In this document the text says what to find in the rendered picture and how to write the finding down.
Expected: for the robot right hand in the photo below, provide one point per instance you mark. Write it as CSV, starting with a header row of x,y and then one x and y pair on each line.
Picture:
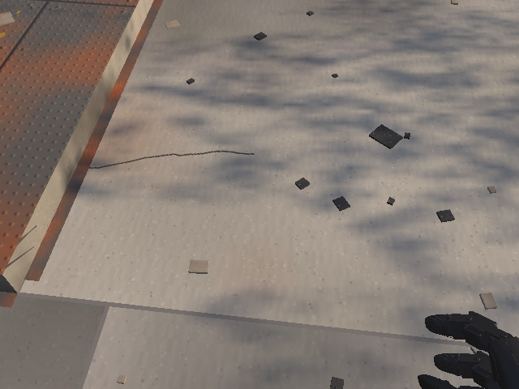
x,y
499,370

